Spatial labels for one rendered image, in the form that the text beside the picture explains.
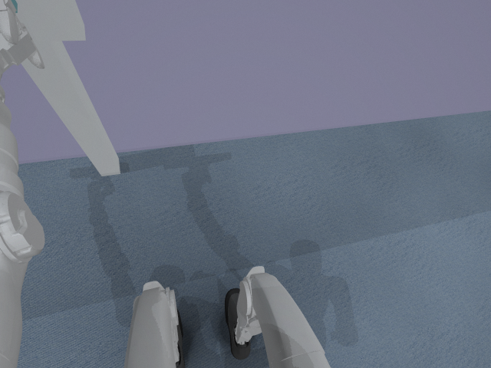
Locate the left robot thigh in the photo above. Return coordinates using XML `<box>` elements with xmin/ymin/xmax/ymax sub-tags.
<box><xmin>124</xmin><ymin>287</ymin><xmax>179</xmax><ymax>368</ymax></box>

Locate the panel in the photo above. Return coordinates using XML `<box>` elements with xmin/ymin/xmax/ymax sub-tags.
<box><xmin>15</xmin><ymin>0</ymin><xmax>120</xmax><ymax>176</ymax></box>

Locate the left robot hand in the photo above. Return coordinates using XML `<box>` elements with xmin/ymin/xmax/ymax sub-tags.
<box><xmin>0</xmin><ymin>0</ymin><xmax>44</xmax><ymax>81</ymax></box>

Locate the right robot foot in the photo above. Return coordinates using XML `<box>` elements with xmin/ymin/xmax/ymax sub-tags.
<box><xmin>225</xmin><ymin>288</ymin><xmax>251</xmax><ymax>360</ymax></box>

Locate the left robot upper arm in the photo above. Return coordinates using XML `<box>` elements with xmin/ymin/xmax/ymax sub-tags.
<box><xmin>0</xmin><ymin>190</ymin><xmax>44</xmax><ymax>368</ymax></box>

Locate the left robot forearm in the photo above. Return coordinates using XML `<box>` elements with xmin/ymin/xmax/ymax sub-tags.
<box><xmin>0</xmin><ymin>85</ymin><xmax>25</xmax><ymax>200</ymax></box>

